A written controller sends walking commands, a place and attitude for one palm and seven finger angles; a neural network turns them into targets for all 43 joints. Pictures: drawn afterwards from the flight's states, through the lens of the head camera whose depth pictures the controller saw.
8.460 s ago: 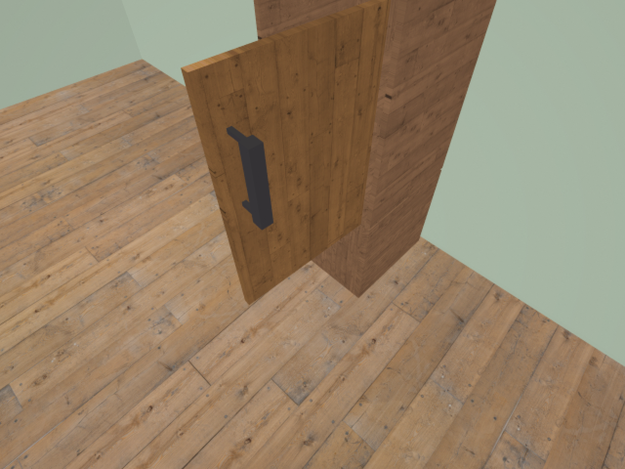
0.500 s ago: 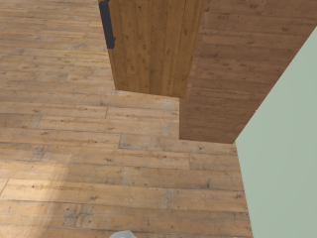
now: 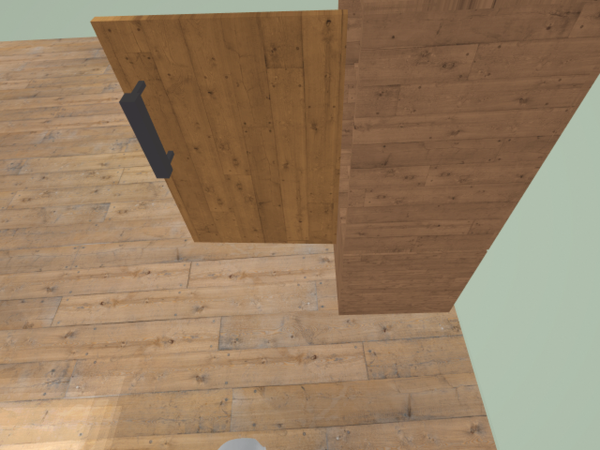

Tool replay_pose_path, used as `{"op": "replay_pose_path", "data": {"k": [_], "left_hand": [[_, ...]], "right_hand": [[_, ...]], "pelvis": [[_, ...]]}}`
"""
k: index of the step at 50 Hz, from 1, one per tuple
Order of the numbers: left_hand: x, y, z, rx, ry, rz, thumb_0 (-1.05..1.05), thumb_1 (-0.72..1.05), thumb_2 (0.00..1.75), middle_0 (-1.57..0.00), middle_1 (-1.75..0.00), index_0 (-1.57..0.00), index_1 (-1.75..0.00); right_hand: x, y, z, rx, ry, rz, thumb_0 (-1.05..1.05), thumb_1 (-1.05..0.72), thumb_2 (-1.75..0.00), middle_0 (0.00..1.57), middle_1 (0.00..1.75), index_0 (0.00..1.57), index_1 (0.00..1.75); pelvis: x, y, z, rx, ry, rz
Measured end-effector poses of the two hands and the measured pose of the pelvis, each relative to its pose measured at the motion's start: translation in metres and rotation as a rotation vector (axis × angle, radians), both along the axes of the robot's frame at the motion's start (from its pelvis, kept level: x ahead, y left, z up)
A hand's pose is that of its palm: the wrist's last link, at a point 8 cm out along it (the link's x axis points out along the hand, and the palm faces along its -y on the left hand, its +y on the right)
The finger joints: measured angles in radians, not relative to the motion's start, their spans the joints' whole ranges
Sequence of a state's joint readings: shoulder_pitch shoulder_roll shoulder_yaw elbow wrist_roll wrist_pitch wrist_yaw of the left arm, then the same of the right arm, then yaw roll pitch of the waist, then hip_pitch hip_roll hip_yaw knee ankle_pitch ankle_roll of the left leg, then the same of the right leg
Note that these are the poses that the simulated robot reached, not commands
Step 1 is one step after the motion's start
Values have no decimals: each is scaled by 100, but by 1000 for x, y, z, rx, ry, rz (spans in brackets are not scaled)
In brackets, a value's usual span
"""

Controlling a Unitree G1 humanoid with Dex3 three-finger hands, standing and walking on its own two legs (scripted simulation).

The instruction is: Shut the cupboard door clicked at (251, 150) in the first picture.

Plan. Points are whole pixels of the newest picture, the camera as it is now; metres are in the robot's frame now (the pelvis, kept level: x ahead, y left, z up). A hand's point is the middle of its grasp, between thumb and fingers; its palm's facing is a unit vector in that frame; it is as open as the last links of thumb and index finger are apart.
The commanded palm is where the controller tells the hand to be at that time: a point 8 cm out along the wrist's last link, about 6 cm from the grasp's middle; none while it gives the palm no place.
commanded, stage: take the last steps up to it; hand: left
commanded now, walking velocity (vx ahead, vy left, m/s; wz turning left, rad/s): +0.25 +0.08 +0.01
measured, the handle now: (152, 131) +0.64 +0.31 +0.06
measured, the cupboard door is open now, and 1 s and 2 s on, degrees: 87 87 87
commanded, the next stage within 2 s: come to a stop and stand still in 0.20 s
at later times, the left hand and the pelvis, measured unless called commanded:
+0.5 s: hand (167, 428) +0.18 +0.24 -0.18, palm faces +0.03 -0.98 -0.18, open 7.3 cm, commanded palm none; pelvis +0.16 +0.07 -0.01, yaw -3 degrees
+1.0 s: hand (162, 395) +0.23 +0.26 -0.19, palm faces +0.00 -0.97 -0.22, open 7.3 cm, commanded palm none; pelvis +0.16 +0.08 -0.01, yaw -2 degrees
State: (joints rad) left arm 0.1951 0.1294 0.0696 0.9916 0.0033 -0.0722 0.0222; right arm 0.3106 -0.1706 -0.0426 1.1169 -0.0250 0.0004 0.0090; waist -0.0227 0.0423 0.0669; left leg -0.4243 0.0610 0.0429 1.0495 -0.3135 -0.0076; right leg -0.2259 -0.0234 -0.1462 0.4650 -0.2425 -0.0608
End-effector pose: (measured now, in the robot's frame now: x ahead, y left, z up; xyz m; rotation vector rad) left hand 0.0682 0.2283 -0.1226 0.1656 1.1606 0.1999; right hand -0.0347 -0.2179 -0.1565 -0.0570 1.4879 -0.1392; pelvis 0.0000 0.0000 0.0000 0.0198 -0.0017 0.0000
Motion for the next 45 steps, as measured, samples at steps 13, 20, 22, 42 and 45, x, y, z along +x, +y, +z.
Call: {"op": "replay_pose_path", "data": {"k": [13, 20, 22, 42, 45], "left_hand": [[-25, 33, -24, -84, 326, 106, 0, 92, 90, -21, -29, -20, -30], [36, 57, -38, -84, 344, 61, 0, 92, 90, -20, -29, -20, -30], [65, 59, -35, -77, 298, 45, 0, 92, 90, -20, -29, -19, -30], [187, 55, -13, 9, 47, -63, 0, 91, 90, -20, -29, -20, -30], [178, 60, -19, -18, 57, -51, 0, 91, 90, -21, -29, -20, -30]], "right_hand": [[211, 25, 16, -75, -253, 126, 1, -92, -90, 20, 30, 20, 30], [255, 55, 15, -107, -300, 111, 1, -91, -90, 20, 30, 20, 30], [256, 60, 15, -105, -276, 91, 0, -92, -90, 20, 30, 20, 30], [237, 22, 9, -109, -116, -2, 1, -91, -90, 20, 30, 20, 30], [237, 32, 13, -116, -125, 17, 1, -91, -90, 20, 30, 20, 30]], "pelvis": [[106, 44, -5, -15, 3, 4], [145, 65, -12, -4, 2, -35], [152, 67, -8, -5, 5, -39], [169, 50, -4, -2, 9, -31], [165, 58, -4, -7, 9, -24]]}}
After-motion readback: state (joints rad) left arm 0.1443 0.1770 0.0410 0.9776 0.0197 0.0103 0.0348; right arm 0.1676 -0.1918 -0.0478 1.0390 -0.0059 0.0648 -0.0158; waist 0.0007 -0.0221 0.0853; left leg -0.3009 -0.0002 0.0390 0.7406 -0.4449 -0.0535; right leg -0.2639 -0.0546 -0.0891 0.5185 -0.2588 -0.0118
